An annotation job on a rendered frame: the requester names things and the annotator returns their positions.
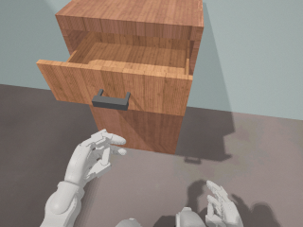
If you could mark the robot right hand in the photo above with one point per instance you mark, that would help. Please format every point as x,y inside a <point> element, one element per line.
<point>227,214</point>

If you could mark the drawer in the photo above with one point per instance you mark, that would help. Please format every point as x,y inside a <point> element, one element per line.
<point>154,70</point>

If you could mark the cabinet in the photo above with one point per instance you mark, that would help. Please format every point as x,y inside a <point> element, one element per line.
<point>171,19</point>

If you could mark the robot left hand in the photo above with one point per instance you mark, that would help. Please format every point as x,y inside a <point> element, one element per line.
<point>85,157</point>

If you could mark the left robot forearm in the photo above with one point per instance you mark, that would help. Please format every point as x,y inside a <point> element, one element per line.
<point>63,206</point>

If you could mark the right robot shin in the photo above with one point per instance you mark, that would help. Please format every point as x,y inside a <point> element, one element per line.
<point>186,209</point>

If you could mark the robot right thigh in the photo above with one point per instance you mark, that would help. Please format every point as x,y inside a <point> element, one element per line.
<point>188,219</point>

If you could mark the handle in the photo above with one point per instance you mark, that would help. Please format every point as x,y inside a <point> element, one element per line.
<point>108,102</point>

